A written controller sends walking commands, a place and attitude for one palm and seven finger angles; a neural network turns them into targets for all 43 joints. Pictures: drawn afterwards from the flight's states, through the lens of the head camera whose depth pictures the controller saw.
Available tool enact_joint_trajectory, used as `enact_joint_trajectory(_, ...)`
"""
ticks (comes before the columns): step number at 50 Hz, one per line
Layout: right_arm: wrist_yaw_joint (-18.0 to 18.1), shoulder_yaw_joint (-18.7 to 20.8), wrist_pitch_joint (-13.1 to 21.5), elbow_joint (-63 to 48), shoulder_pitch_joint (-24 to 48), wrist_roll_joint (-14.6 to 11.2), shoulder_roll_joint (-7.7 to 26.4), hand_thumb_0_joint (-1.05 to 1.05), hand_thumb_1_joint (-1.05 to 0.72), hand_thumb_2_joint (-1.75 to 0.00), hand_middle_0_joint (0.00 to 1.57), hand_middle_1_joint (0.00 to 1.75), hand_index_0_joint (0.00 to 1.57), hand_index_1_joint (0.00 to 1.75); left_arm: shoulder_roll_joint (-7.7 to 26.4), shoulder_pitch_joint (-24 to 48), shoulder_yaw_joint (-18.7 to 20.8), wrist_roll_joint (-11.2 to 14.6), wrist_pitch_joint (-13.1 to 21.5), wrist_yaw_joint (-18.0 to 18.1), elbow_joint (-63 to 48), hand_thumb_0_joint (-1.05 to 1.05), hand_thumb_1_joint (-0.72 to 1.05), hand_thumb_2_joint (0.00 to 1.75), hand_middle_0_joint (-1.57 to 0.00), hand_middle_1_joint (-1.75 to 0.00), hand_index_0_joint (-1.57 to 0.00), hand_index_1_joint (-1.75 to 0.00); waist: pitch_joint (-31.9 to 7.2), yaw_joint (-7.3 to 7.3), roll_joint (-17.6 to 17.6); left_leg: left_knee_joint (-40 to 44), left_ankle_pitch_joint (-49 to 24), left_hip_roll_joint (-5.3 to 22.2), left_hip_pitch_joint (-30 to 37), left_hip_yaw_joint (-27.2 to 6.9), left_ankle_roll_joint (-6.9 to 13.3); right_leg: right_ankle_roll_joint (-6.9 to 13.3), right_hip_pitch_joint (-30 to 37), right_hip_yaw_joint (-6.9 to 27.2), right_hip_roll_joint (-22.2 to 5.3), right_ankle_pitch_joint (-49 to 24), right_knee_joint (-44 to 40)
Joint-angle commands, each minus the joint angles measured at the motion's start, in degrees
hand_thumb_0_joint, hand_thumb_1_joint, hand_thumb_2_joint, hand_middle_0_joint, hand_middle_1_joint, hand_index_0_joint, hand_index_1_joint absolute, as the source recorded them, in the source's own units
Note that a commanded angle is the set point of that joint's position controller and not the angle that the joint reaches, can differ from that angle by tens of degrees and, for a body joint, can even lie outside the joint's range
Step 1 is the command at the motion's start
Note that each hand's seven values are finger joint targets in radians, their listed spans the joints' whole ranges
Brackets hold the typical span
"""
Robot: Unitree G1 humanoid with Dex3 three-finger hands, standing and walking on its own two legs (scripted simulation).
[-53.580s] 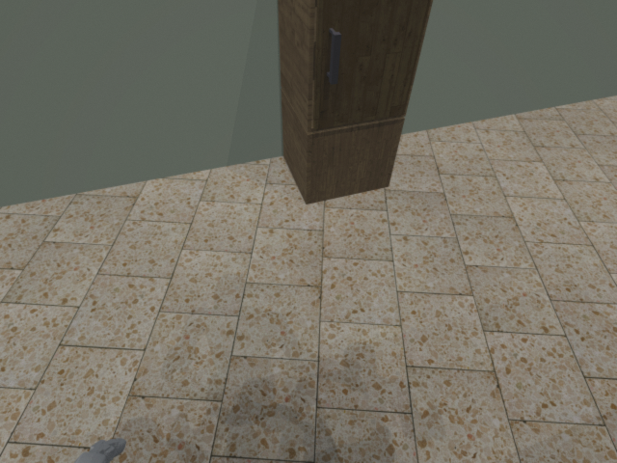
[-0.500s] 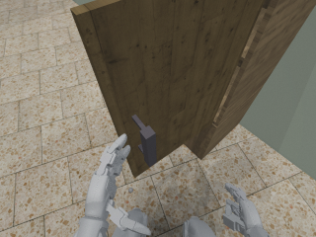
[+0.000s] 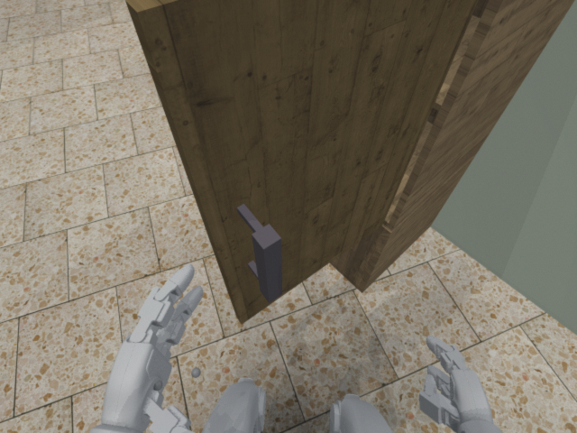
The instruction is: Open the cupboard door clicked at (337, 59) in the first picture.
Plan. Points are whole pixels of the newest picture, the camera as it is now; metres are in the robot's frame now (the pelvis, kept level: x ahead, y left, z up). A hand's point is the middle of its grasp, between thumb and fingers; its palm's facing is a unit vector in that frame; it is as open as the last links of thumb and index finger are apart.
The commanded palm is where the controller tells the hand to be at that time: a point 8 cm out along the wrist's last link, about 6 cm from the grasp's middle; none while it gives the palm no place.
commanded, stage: draw the hand back to the body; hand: left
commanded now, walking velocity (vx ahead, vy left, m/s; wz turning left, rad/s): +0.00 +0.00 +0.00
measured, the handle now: (259, 256) +0.33 +0.06 +0.06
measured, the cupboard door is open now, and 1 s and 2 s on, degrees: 84 84 84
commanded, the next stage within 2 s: step back with the hand held close in 1.60 s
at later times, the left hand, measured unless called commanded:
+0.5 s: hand (121, 360) +0.18 +0.17 +0.14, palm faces -0.05 -1.00 -0.07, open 16.3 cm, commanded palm +0.16 +0.23 +0.15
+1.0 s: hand out of the picture +0.22 +0.25 +0.23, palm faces +0.36 -0.85 -0.39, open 11.8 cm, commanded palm +0.17 +0.30 +0.25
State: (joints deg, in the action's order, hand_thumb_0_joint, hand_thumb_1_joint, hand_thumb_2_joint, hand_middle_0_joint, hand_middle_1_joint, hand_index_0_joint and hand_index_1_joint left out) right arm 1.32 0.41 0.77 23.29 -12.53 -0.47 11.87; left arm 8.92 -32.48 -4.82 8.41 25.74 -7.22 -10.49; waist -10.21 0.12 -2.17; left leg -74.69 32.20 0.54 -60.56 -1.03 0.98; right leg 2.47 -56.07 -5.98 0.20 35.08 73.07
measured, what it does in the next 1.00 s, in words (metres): rises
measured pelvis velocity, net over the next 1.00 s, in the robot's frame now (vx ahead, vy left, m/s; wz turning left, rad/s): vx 0.03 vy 0.02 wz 0.01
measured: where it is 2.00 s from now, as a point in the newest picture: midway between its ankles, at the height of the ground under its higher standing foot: outside the picture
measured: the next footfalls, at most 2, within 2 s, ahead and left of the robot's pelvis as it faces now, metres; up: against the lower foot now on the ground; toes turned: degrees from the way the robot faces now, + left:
none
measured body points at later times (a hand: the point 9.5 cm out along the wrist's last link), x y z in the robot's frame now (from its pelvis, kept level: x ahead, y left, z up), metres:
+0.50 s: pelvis +0.01 +0.00 +0.05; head +0.03 +0.01 +0.50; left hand +0.18 +0.22 +0.14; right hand +0.19 -0.23 -0.01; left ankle +0.03 +0.11 -0.62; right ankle +0.01 -0.10 -0.62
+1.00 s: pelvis +0.03 +0.02 +0.10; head +0.02 +0.00 +0.55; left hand +0.19 +0.29 +0.25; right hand +0.22 -0.19 +0.02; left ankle +0.03 +0.11 -0.62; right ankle +0.01 -0.10 -0.62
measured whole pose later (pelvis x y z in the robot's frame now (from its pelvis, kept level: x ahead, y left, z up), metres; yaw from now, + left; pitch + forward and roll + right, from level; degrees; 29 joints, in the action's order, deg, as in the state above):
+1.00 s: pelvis +0.03 +0.02 +0.10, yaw +1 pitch +1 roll -1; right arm 6.3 -4.3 3.9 29.7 -14.5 -1.6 12.3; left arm 19.2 -32.8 11.0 3.4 1.3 9.0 -25.7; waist -4.2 2.7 -3.8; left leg -38.8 20.3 -1.5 -19.5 0.7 2.6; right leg 0.0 -15.3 -3.7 -0.6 21.8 36.2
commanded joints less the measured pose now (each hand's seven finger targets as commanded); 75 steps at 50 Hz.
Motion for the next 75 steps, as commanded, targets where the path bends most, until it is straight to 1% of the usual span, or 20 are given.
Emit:
enact_joint_trajectory(1, 0.5, 2.7, 4.2, -9.4, 3.2, 0.1, 6.4, 0.0, -0.9, -0.9, 0.2, 0.3, 0.2, 0.3, 2.2, 1.5, 0.6, 0.5, 5.2, -0.2, -13.2, 0.0, -0.5, 0.3, -0.15, -0.3, -0.15, -0.3, -11.1, -1.33, 2.3, 9.1, -10.5, -1.4, 9.2, -2.2, 0.5, -0.6, 5.7, 4.3, 1.1, -12.4, -11.2)
enact_joint_trajectory(6, 1.0, 2.8, 3.3, -10.8, 2.1, -0.5, 6.2, 0.0, -0.9, -0.9, 0.2, 0.3, 0.2, 0.3, 8.7, -1.4, 6.7, 0.8, 3.0, 1.0, -21.3, 0.0, -0.5, 0.3, -0.15, -0.3, -0.15, -0.3, -16.5, 1.43, -1.4, 13.0, -13.8, -1.4, 15.3, -1.7, 0.5, -0.4, 12.0, 4.6, 1.3, -15.0, -13.5)
enact_joint_trajectory(11, 1.7, 2.4, 1.8, -11.3, 2.3, -1.8, 6.0, 0.0, -0.9, -0.9, 0.2, 0.3, 0.2, 0.3, 6.5, -5.1, 7.3, 3.0, -4.2, -0.1, -17.8, 0.0, -0.5, 0.3, -0.15, -0.3, -0.15, -0.3, -9.6, -0.26, 4.0, 17.1, -11.5, -1.4, 16.4, -1.3, 0.7, -1.5, 16.0, 4.3, 1.5, -13.9, -20.0)
enact_joint_trajectory(14, 2.4, 1.6, 2.1, -11.4, 2.4, -1.9, 6.7, 0.0, -0.9, -0.9, 0.2, 0.3, 0.2, 0.3, 6.9, -1.9, 7.4, 4.1, -5.9, -1.7, -17.8, 0.0, -0.5, 0.3, -0.15, -0.3, -0.15, -0.3, -4.1, -1.75, 4.3, 18.6, -8.0, -1.4, 16.4, -1.4, 0.7, -1.9, 14.8, 4.8, 1.0, -8.5, -23.4)
enact_joint_trajectory(21, 3.0, 1.1, 4.3, -10.7, 1.7, -1.9, 7.1, 0.0, -0.9, -0.9, 0.2, 0.3, 0.2, 0.3, 12.4, -1.0, 13.8, 6.8, -3.7, -3.8, -21.3, 0.0, -0.5, 0.3, -0.15, -0.3, -0.15, -0.3, -4.6, -0.28, -0.5, 22.0, -10.9, -1.4, 21.7, -1.8, 0.6, -1.2, 19.1, 4.5, 1.2, -11.0, -25.6)
enact_joint_trajectory(26, 2.7, 1.1, 5.4, -10.1, 2.3, -2.7, 6.9, 0.0, -0.9, -0.9, 0.2, 0.3, 0.2, 0.3, 12.8, -3.4, 16.6, 8.7, -5.5, -5.3, -21.4, 0.0, -0.32, 0.37, -0.16, -0.3, -0.16, -0.3, -4.1, 0.45, -2.2, 24.8, -14.2, -1.2, 25.7, -1.8, 0.5, -1.2, 22.4, 3.4, 1.6, -15.6, -27.1)
enact_joint_trajectory(27, 4.7, 1.0, 3.7, -11.5, 2.2, -2.3, 6.7, 0.0, -0.9, -0.9, 0.2, 0.3, 0.2, 0.3, 19.5, -6.3, 17.3, 0.2, -10.5, 3.0, -25.0, 0.0, -0.29, 0.39, -0.16, -0.3, -0.16, -0.3, -5.0, 3.85, -4.0, 28.5, -15.9, -0.3, 27.4, -0.6, 0.4, -0.4, 24.9, 6.4, -0.5, -17.2, -29.9)
enact_joint_trajectory(28, 5.2, 0.3, 3.1, -11.8, 1.3, -2.1, 5.6, 0.0, -0.9, -0.9, 0.2, 0.3, 0.2, 0.3, 14.3, -8.1, 14.2, -0.9, -13.8, 6.8, -26.1, 0.0, -0.26, 0.4, -0.16, -0.3, -0.16, -0.3, -2.8, 2.14, -4.4, 29.6, -15.9, -0.4, 28.7, -0.6, 0.3, -0.6, 24.9, 5.4, -0.7, -17.2, -30.9)
enact_joint_trajectory(29, 5.4, 0.3, 2.8, -11.5, 1.3, -2.0, 5.7, 0.0, -0.9, -0.9, 0.2, 0.3, 0.2, 0.3, 12.5, -8.2, 12.8, -1.6, -15.7, 8.5, -26.2, 0.0, -0.22, 0.42, -0.16, -0.3, -0.16, -0.3, -0.9, 1.54, -2.8, 30.3, -15.8, -0.2, 29.0, -1.0, 0.3, -0.8, 24.5, 4.7, -0.6, -17.4, -31.4)
enact_joint_trajectory(30, 5.5, 0.3, 2.3, -11.0, 1.0, -2.0, 5.7, 0.0, -0.9, -0.9, 0.2, 0.3, 0.2, 0.3, 12.0, -8.6, 12.3, -2.6, -17.3, 10.0, -26.0, 0.0, -0.18, 0.43, -0.16, -0.3, -0.16, -0.3, 0.1, 1.33, -4.0, 31.0, -15.8, 0.1, 30.0, -1.0, 0.4, -0.9, 25.1, 4.2, -0.7, -17.4, -31.8)
enact_joint_trajectory(33, 6.0, 0.0, 1.9, -10.1, 1.4, -1.6, 6.3, 0.0, -0.9, -0.9, 0.2, 0.3, 0.2, 0.3, 15.3, -6.1, 14.9, -4.2, -19.8, 13.3, -27.7, 0.0, -0.08, 0.48, -0.16, -0.3, -0.16, -0.3, -0.1, 1.14, -0.1, 32.7, -17.2, 0.2, 32.8, -0.8, 0.8, -1.2, 28.3, 3.9, -0.7, -19.0, -34.4)
enact_joint_trajectory(36, 6.5, -0.6, 2.8, -8.8, 2.2, -1.3, 6.6, 0.0, -0.9, -0.9, 0.2, 0.3, 0.2, 0.3, 17.7, -3.4, 17.3, -5.0, -20.7, 15.5, -28.3, 0.0, 0.02, 0.52, -0.17, -0.3, -0.17, -0.3, 0.1, 1.41, 1.2, 35.2, -18.2, 0.2, 36.2, -1.1, 1.0, -1.2, 30.9, 3.6, -0.6, -19.6, -36.5)
enact_joint_trajectory(41, 6.4, -1.3, 5.0, -6.3, 3.2, -1.2, 6.9, 0.0, -0.9, -0.9, 0.2, 0.3, 0.2, 0.3, 18.1, 1.7, 18.5, -5.7, -20.9, 17.1, -28.2, 0.0, 0.2, 0.6, -0.18, -0.3, -0.18, -0.3, 2.4, 1.53, -1.1, 39.7, -18.7, 0.4, 40.9, -2.3, 0.7, -1.1, 33.6, 3.3, -0.7, -19.4, -39.4)
enact_joint_trajectory(52, 4.6, -1.3, 7.3, -1.6, 6.3, -0.7, 6.6, 0.0, -0.9, -0.9, 0.2, 0.3, 0.2, 0.3, 20.3, 3.3, 26.2, -4.8, -20.2, 16.4, -26.3, 0.0, 0.58, 0.76, -0.19, -0.3, -0.19, -0.3, 5.8, 3.08, -0.1, 46.8, -29.4, 0.9, 48.0, -1.3, -0.1, -1.2, 43.4, 2.9, -0.5, -28.3, -45.3)
enact_joint_trajectory(58, 3.9, -0.9, 7.9, 0.2, 6.7, -0.5, 6.7, 0.0, -0.9, -0.9, 0.2, 0.3, 0.2, 0.3, 22.4, 7.6, 30.6, -4.3, -19.1, 16.1, -28.2, 0.0, 0.8, 0.86, -0.2, -0.3, -0.2, -0.3, 4.1, 3.35, -3.5, 48.9, -34.6, 1.0, 52.1, -0.8, -0.4, -1.2, 46.9, 3.1, -0.6, -31.8, -47.7)
enact_joint_trajectory(61, 3.9, -0.6, 7.9, 1.2, 7.3, -0.3, 7.0, 0.0, -0.9, -0.9, 0.2, 0.3, 0.2, 0.3, 23.8, 9.3, 33.0, -4.0, -18.9, 16.1, -27.0, 0.0, 0.9, 0.9, -0.2, -0.3, -0.2, -0.3, 4.7, 3.57, -1.8, 49.5, -34.5, 0.8, 52.6, -0.2, -0.1, -1.2, 48.2, 3.2, -0.4, -33.3, -49.1)
enact_joint_trajectory(63, 3.5, -0.4, 7.6, 1.6, 7.2, -0.3, 6.9, 0.0, -0.9, -0.9, 0.2, 0.3, 0.2, 0.3, 19.8, 6.9, 29.9, -3.9, -19.2, 15.5, -23.5, 0.0, 0.9, 0.9, -0.2, -0.3, -0.2, -0.3, 7.0, 3.11, -0.6, 50.2, -33.9, 0.9, 52.8, 0.1, 0.0, -1.5, 47.3, 3.0, -0.4, -32.8, -49.7)
enact_joint_trajectory(66, 3.2, 0.3, 6.9, 1.8, 7.7, -0.4, 7.4, 0.0, -0.9, -0.9, 0.2, 0.3, 0.2, 0.3, 18.5, 6.5, 28.5, -3.8, -19.5, 14.8, -22.0, 0.0, 0.9, 0.9, -0.2, -0.3, -0.2, -0.3, 7.5, 3.15, 0.7, 50.9, -32.6, 1.0, 53.3, 0.6, 0.3, -1.7, 47.8, 3.3, -0.4, -32.4, -50.9)
enact_joint_trajectory(71, 3.5, 0.4, 7.1, 1.7, 8.8, 0.0, 7.3, 0.0, -0.9, -0.9, 0.2, 0.3, 0.2, 0.3, 23.1, 9.1, 31.7, -4.2, -18.5, 15.3, -26.9, 0.0, 0.9, 0.9, -0.2, -0.3, -0.2, -0.3, 3.9, 3.77, -0.6, 51.3, -32.2, 0.3, 54.5, 0.9, 0.7, -1.5, 50.5, 3.8, -0.6, -33.8, -51.3)
enact_joint_trajectory(75, 3.8, -0.1, 7.9, 2.2, 9.0, -0.1, 6.6, 0.0, -0.9, -0.9, 0.2, 0.3, 0.2, 0.3, 23.1, 9.2, 31.8, -4.3, -18.2, 15.6, -28.5, 0.0, 0.9, 0.9, -0.2, -0.3, -0.2, -0.3, 4.8, 3.72, -3.5, 51.6, -31.0, -0.2, 54.9, 1.1, 0.4, -1.5, 50.2, 3.8, -0.5, -33.0, -52.0)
